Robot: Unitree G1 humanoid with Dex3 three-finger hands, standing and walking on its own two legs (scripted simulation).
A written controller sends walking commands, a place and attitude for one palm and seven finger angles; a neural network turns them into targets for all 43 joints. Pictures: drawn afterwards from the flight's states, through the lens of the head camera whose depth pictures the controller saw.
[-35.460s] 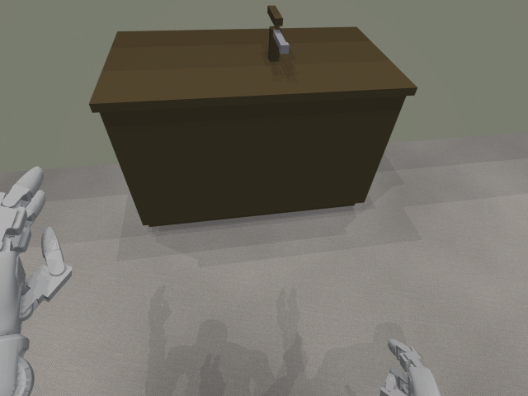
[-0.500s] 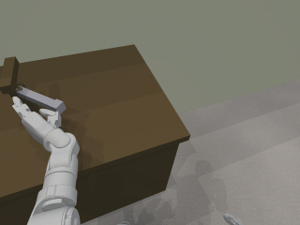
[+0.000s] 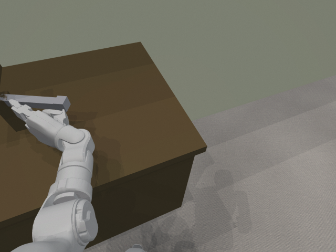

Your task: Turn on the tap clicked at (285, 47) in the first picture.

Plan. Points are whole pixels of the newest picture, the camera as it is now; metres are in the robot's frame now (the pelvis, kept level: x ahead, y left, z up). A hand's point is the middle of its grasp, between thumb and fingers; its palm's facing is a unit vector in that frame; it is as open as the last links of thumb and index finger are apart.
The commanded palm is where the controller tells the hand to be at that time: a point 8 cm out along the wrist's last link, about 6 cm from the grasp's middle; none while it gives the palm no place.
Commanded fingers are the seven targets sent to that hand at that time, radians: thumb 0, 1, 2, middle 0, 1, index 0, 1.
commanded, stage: push the lever round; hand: left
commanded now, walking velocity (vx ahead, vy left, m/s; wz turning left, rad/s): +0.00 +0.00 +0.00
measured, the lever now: (62, 103) +0.45 +0.27 +0.10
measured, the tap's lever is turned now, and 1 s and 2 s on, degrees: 63 86 85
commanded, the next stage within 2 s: lift the hand up off the lever in 0.52 s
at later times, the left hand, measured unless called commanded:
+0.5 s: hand (68, 107) +0.45 +0.25 +0.09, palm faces +0.88 -0.46 -0.07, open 8.2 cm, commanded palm +0.41 +0.26 +0.09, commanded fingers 0.00 0.90 0.90 -0.15 -0.15 -0.15 -0.15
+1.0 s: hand (70, 104) +0.46 +0.25 +0.09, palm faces +0.89 -0.45 -0.07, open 8.4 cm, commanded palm +0.41 +0.26 +0.11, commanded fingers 0.00 0.90 0.90 -0.15 -0.15 -0.15 -0.15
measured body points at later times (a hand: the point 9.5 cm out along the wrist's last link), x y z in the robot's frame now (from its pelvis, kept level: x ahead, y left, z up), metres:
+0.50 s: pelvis +0.00 -0.01 +0.00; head +0.05 +0.00 +0.45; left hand +0.40 +0.27 +0.09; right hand +0.05 -0.27 -0.13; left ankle +0.05 +0.12 -0.70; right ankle -0.03 -0.10 -0.70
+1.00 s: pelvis +0.00 -0.02 +0.00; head +0.06 -0.01 +0.45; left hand +0.41 +0.27 +0.10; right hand +0.03 -0.28 -0.13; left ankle +0.05 +0.12 -0.70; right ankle -0.03 -0.10 -0.70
